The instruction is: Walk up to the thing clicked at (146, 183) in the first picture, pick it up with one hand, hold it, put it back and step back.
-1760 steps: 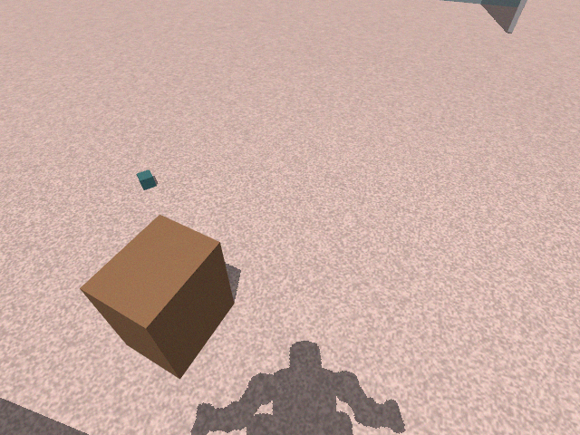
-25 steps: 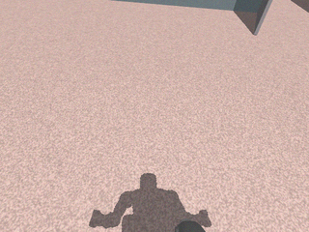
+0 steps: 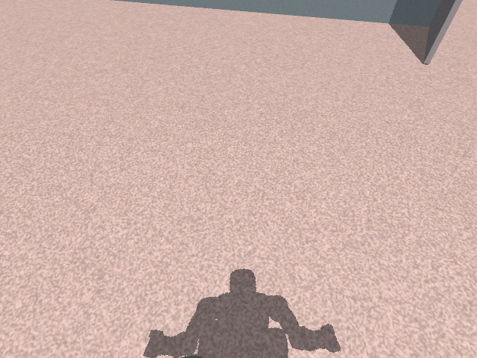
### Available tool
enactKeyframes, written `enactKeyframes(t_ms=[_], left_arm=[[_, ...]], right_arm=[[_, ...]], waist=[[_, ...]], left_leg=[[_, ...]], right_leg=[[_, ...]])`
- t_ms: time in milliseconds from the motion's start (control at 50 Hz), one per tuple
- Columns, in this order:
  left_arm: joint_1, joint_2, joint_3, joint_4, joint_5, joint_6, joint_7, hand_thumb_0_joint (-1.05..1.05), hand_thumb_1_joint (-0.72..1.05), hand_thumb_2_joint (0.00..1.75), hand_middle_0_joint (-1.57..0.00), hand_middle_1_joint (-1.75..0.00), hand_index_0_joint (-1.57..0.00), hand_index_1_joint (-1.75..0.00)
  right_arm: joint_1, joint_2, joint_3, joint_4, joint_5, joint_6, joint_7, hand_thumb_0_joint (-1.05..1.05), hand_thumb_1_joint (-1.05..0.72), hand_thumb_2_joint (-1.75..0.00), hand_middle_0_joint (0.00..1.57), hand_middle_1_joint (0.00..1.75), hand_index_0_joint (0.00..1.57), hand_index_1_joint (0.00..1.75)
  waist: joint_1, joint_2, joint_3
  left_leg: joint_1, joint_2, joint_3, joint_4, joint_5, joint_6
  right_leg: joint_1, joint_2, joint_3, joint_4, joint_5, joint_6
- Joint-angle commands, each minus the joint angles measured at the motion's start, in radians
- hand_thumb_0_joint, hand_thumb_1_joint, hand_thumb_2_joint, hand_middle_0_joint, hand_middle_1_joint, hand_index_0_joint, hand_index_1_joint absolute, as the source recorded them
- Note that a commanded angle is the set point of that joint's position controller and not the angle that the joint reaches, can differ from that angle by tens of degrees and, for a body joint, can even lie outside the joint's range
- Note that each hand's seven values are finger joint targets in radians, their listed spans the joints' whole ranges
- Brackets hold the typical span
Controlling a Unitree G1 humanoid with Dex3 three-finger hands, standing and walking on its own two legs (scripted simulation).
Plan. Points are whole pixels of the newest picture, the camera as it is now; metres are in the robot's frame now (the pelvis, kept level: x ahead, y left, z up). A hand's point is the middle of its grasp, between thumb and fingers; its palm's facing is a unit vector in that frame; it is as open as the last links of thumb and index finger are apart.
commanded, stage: walk up
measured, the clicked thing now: out of the picture +0.05 +1.06 -0.73
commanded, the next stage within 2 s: stand in 0.92 s
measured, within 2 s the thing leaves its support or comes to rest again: neither
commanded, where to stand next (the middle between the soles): +0.12 +0.00 m, yaw +0 degrees
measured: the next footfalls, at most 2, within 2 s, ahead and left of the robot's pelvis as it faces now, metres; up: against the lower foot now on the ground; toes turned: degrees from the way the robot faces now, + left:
left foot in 0.02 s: +0.13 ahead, +0.13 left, +0.00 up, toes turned +2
right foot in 0.30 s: +0.07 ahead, -0.13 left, +0.00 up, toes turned -3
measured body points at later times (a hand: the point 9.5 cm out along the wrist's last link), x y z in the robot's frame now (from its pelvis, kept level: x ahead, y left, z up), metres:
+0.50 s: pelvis +0.03 +0.00 +0.00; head +0.04 -0.01 +0.45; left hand +0.09 +0.32 -0.12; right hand +0.14 -0.29 -0.13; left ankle +0.09 +0.13 -0.73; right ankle +0.03 -0.13 -0.73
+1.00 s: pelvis +0.04 +0.01 +0.02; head +0.05 +0.01 +0.47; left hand +0.15 +0.30 -0.12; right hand +0.10 -0.31 -0.11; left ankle +0.09 +0.13 -0.73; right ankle +0.03 -0.13 -0.73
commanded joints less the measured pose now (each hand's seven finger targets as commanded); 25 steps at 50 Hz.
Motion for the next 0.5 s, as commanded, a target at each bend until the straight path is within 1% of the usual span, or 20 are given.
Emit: enactKeyframes(t_ms=[0, 20, 40, 60, 80, 100, 120, 180, 220, 240, 260, 280, 300, 320, 340, 360, 380, 400, 420, 480], left_arm=[[-0.024, 0.134, 0.028, -0.072, -0.023, 0.009, 0.019, 0.00, 0.90, 0.90, -0.20, -0.30, -0.20, -0.30], [0.013, 0.091, 0.013, -0.061, -0.034, 0.017, 0.022, 0.00, 0.90, 0.90, -0.20, -0.30, -0.20, -0.30], [0.051, 0.149, 0.023, -0.020, -0.036, 0.034, 0.033, 0.00, 0.90, 0.90, -0.20, -0.30, -0.20, -0.30], [0.030, 0.173, 0.027, 0.001, -0.028, 0.038, 0.039, 0.00, 0.90, 0.90, -0.20, -0.30, -0.20, -0.30], [-0.007, 0.189, 0.031, 0.010, -0.022, 0.039, 0.038, 0.00, 0.90, 0.90, -0.20, -0.30, -0.20, -0.30], [-0.030, 0.190, 0.037, 0.029, -0.024, 0.040, 0.036, 0.00, 0.90, 0.90, -0.20, -0.30, -0.20, -0.30], [-0.016, 0.185, 0.038, 0.040, -0.026, 0.040, 0.033, 0.00, 0.90, 0.90, -0.20, -0.30, -0.20, -0.30], [-0.005, 0.168, 0.034, 0.084, -0.021, 0.043, 0.033, 0.00, 0.90, 0.90, -0.20, -0.30, -0.20, -0.30], [-0.017, 0.164, 0.034, 0.109, -0.016, 0.039, 0.033, 0.00, 0.90, 0.90, -0.20, -0.30, -0.20, -0.30], [-0.026, 0.159, 0.033, 0.121, -0.011, 0.037, 0.033, 0.00, 0.90, 0.90, -0.20, -0.30, -0.20, -0.30], [-0.015, 0.148, 0.035, 0.140, -0.010, 0.033, 0.034, 0.00, 0.90, 0.90, -0.20, -0.30, -0.20, -0.30], [-0.023, 0.155, 0.035, 0.146, -0.004, 0.025, 0.037, 0.00, 0.90, 0.90, -0.20, -0.30, -0.20, -0.30], [-0.056, 0.186, 0.041, 0.144, 0.004, 0.018, 0.040, 0.00, 0.90, 0.90, -0.20, -0.30, -0.20, -0.30], [-0.112, 0.215, 0.039, 0.123, 0.005, 0.010, 0.038, 0.00, 0.90, 0.90, -0.20, -0.30, -0.20, -0.30], [-0.188, 0.234, 0.036, 0.124, -0.001, 0.013, 0.030, 0.00, 0.90, 0.90, -0.20, -0.30, -0.20, -0.30], [-0.222, 0.214, 0.026, 0.113, -0.002, 0.016, 0.024, 0.00, 0.90, 0.90, -0.20, -0.30, -0.20, -0.30], [-0.223, 0.176, 0.015, 0.124, -0.010, 0.016, 0.022, 0.00, 0.90, 0.90, -0.20, -0.30, -0.20, -0.30], [-0.222, 0.164, 0.011, 0.133, -0.012, 0.015, 0.022, 0.00, 0.90, 0.90, -0.20, -0.30, -0.20, -0.30], [-0.198, 0.162, 0.011, 0.153, -0.012, 0.012, 0.023, 0.00, 0.90, 0.90, -0.20, -0.30, -0.20, -0.30], [-0.221, 0.177, 0.013, 0.169, -0.012, 0.007, 0.022, 0.00, 0.90, 0.90, -0.20, -0.30, -0.20, -0.30]], right_arm=[[0.087, -0.204, -0.050, -0.027, -0.002, -0.051, -0.043, 0.00, -0.90, -0.90, 0.20, 0.30, 0.20, 0.30], [0.039, -0.245, -0.047, -0.051, -0.005, -0.057, -0.047, 0.00, -0.90, -0.90, 0.20, 0.30, 0.20, 0.30], [-0.011, -0.266, -0.047, -0.066, 0.011, -0.055, -0.048, 0.00, -0.90, -0.90, 0.20, 0.30, 0.20, 0.30], [-0.039, -0.266, -0.050, -0.058, 0.012, -0.049, -0.049, 0.00, -0.90, -0.90, 0.20, 0.30, 0.20, 0.30], [-0.054, -0.239, -0.041, -0.058, 0.014, -0.046, -0.052, 0.00, -0.90, -0.90, 0.20, 0.30, 0.20, 0.30], [-0.063, -0.218, -0.029, -0.052, 0.008, -0.046, -0.055, 0.00, -0.90, -0.90, 0.20, 0.30, 0.20, 0.30], [-0.077, -0.210, -0.022, -0.052, 0.008, -0.047, -0.057, 0.00, -0.90, -0.90, 0.20, 0.30, 0.20, 0.30], [-0.122, -0.220, -0.022, -0.048, 0.015, -0.040, -0.057, 0.00, -0.90, -0.90, 0.20, 0.30, 0.20, 0.30], [-0.137, -0.211, -0.016, -0.051, 0.018, -0.031, -0.057, 0.00, -0.90, -0.90, 0.20, 0.30, 0.20, 0.30], [-0.151, -0.209, -0.014, -0.049, 0.020, -0.025, -0.057, 0.00, -0.90, -0.90, 0.20, 0.30, 0.20, 0.30], [-0.172, -0.201, -0.009, -0.046, 0.027, -0.019, -0.054, 0.00, -0.90, -0.90, 0.20, 0.30, 0.20, 0.30], [-0.186, -0.180, -0.001, -0.041, 0.031, -0.012, -0.052, 0.00, -0.90, -0.90, 0.20, 0.30, 0.20, 0.30], [-0.192, -0.142, 0.012, -0.038, 0.040, -0.010, -0.051, 0.00, -0.90, -0.90, 0.20, 0.30, 0.20, 0.30], [-0.181, -0.121, 0.019, -0.029, 0.045, -0.009, -0.049, 0.00, -0.90, -0.90, 0.20, 0.30, 0.20, 0.30], [-0.163, -0.128, 0.012, 0.007, 0.042, -0.004, -0.049, 0.00, -0.90, -0.90, 0.20, 0.30, 0.20, 0.30], [-0.153, -0.145, 0.008, 0.031, 0.035, -0.005, -0.049, 0.00, -0.90, -0.90, 0.20, 0.30, 0.20, 0.30], [-0.180, -0.163, 0.006, 0.038, 0.031, -0.011, -0.046, 0.00, -0.90, -0.90, 0.20, 0.30, 0.20, 0.30], [-0.212, -0.173, 0.006, 0.044, 0.029, -0.015, -0.043, 0.00, -0.90, -0.90, 0.20, 0.30, 0.20, 0.30], [-0.227, -0.166, 0.012, 0.055, 0.032, -0.017, -0.040, 0.00, -0.90, -0.90, 0.20, 0.30, 0.20, 0.30], [-0.223, -0.147, 0.026, 0.085, 0.031, -0.018, -0.038, 0.00, -0.90, -0.90, 0.20, 0.30, 0.20, 0.30]], waist=[[-0.059, 0.090, -0.153], [-0.027, 0.198, -0.148], [-0.017, 0.126, -0.142], [-0.023, 0.151, -0.126], [-0.030, 0.132, -0.118], [-0.031, 0.144, -0.108], [-0.020, 0.167, -0.108], [-0.016, 0.190, -0.124], [-0.019, 0.160, -0.127], [-0.019, 0.139, -0.129], [-0.002, 0.124, -0.132], [0.004, 0.084, -0.130], [-0.002, -0.002, -0.123], [-0.035, -0.073, -0.116], [-0.066, -0.103, -0.077], [-0.077, -0.094, -0.071], [-0.066, -0.063, -0.070], [-0.051, -0.055, -0.078], [-0.037, -0.069, -0.088], [-0.040, -0.112, -0.085]], left_leg=[[0.313, 0.111, -0.156, -0.255, 0.141, 0.068], [0.328, 0.267, -0.407, -0.296, 0.195, 0.129], [0.280, 0.306, -0.421, -0.289, 0.129, 0.229], [0.235, 0.311, -0.432, -0.286, 0.084, 0.260], [0.231, 0.259, -0.350, -0.270, 0.144, 0.234], [0.211, 0.212, -0.277, -0.260, 0.187, 0.196], [0.218, 0.191, -0.226, -0.246, 0.238, 0.179], [0.186, 0.197, -0.197, -0.227, 0.222, 0.183], [0.145, 0.185, -0.168, -0.210, 0.199, 0.177], [0.130, 0.171, -0.153, -0.195, 0.169, 0.168], [0.088, 0.164, -0.142, -0.176, 0.116, 0.149], [0.057, 0.145, -0.127, -0.150, 0.075, 0.120], [0.012, 0.111, -0.101, -0.125, 0.022, 0.078], [0.063, 0.047, -0.058, -0.108, -0.059, 0.045], [0.181, 0.008, -0.032, -0.115, -0.166, 0.036], [0.263, 0.028, -0.044, -0.155, -0.157, 0.041], [0.261, 0.056, -0.087, -0.185, -0.125, 0.049], [0.216, 0.072, -0.097, -0.199, -0.101, 0.061], [0.204, 0.079, -0.090, -0.198, -0.066, 0.066], [0.223, 0.053, -0.050, -0.207, 0.018, 0.050]], right_leg=[[-0.172, -0.075, 0.042, 0.184, 0.122, -0.077], [-0.260, 0.033, 0.045, 0.269, -0.208, -0.029], [-0.218, 0.005, 0.089, 0.315, -0.271, -0.030], [-0.203, -0.031, 0.096, 0.331, -0.282, -0.033], [-0.197, -0.034, 0.119, 0.311, -0.277, -0.033], [-0.184, -0.032, 0.137, 0.288, -0.249, -0.033], [-0.179, -0.041, 0.117, 0.259, -0.211, -0.031], [-0.112, -0.033, 0.063, 0.180, -0.141, -0.024], [-0.050, -0.020, 0.043, 0.108, -0.091, -0.017], [-0.017, -0.006, 0.028, 0.043, -0.046, -0.016], [0.047, 0.000, 0.018, -0.030, 0.038, -0.019], [0.087, -0.018, 0.050, -0.105, 0.098, -0.024], [0.101, -0.082, 0.143, -0.128, 0.156, -0.047], [0.009, -0.161, 0.267, -0.181, 0.123, -0.082], [-0.148, -0.192, 0.283, -0.195, 0.014, -0.109], [-0.205, -0.174, 0.247, -0.190, -0.027, -0.087], [-0.188, -0.128, 0.195, -0.170, -0.008, -0.056], [-0.124, -0.095, 0.149, -0.162, 0.031, -0.041], [-0.082, -0.096, 0.149, -0.169, 0.059, -0.044], [-0.055, -0.118, 0.178, -0.206, 0.129, -0.044]])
